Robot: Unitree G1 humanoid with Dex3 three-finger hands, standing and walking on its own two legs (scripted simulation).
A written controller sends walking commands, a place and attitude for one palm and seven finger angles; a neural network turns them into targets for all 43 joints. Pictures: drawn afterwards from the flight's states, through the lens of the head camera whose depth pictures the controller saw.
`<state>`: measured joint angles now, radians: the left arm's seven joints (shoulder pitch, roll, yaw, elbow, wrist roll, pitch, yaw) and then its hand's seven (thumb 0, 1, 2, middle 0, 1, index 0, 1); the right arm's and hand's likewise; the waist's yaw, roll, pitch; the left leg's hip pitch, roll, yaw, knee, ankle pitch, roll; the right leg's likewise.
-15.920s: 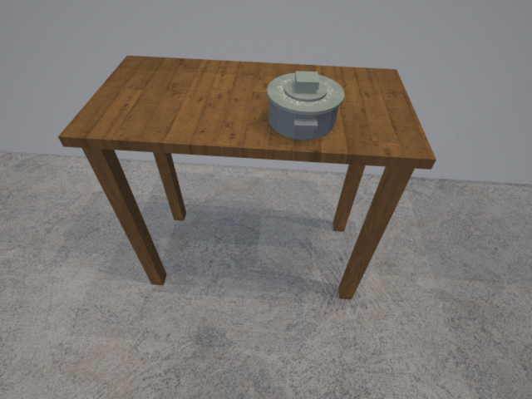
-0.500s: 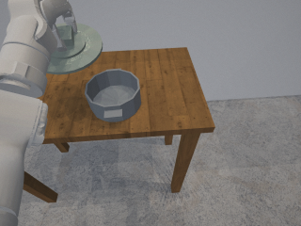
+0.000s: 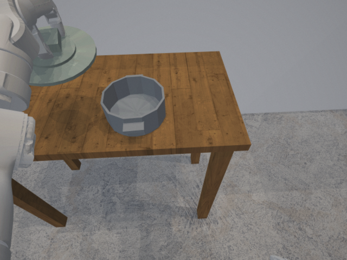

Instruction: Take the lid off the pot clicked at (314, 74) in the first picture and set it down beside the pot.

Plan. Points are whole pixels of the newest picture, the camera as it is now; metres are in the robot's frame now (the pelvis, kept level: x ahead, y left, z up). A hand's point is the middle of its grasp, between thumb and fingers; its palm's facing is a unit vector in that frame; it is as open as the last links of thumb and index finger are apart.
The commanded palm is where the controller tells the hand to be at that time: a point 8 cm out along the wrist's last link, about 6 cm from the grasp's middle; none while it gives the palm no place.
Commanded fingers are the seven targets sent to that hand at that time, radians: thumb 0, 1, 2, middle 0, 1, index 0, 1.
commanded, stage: move the lid sideways beside the pot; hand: left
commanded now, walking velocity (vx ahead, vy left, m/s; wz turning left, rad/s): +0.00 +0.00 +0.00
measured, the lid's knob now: (45, 41) +0.51 +0.25 +0.25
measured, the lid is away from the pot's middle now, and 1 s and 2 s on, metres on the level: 0.15 0.23 0.22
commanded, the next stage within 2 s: lower the lid onto the table in 0.74 s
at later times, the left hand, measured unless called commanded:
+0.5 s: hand (6, 42) +0.48 +0.30 +0.27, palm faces -0.22 -0.13 -0.97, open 9.0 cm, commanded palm +0.47 +0.30 +0.34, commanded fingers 0.00 0.53 1.08 -0.67 -1.00 -0.67 -1.01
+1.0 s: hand out of the picture +0.47 +0.32 +0.26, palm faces -0.24 -0.15 -0.96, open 9.0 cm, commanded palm +0.47 +0.30 +0.33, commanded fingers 0.00 0.53 1.08 -0.67 -1.00 -0.67 -1.01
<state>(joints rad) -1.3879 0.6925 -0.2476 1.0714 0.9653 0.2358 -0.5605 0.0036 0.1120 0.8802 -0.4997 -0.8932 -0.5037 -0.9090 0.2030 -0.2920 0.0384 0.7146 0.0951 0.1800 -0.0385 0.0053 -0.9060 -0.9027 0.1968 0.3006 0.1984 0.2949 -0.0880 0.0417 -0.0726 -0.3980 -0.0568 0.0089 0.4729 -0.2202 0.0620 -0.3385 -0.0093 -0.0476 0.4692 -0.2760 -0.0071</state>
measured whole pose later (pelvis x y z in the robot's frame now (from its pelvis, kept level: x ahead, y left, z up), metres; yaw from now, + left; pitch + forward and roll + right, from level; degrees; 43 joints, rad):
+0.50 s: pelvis +0.01 +0.00 +0.00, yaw -1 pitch +9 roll -1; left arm -1.34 0.86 -0.13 1.08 0.99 0.15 -0.56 0.00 0.11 0.88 -0.50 -0.89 -0.50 -0.91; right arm 0.23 -0.30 0.04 0.71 0.10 0.21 -0.05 0.01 -0.91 -0.90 0.20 0.30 0.20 0.29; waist -0.10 0.04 -0.07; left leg -0.42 -0.04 0.01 0.50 -0.24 0.06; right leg -0.35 0.01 -0.04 0.46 -0.28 -0.01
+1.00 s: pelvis +0.00 +0.01 +0.00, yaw +0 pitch +10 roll -1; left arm -1.37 0.84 -0.16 1.10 0.98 0.16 -0.58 0.00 0.11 0.88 -0.50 -0.89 -0.50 -0.91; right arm 0.22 -0.29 0.04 0.71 0.11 0.20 -0.03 0.00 -0.91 -0.90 0.20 0.30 0.20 0.29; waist -0.09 0.05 -0.07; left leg -0.44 -0.06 0.00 0.51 -0.23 0.07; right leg -0.36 -0.01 -0.06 0.46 -0.27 0.00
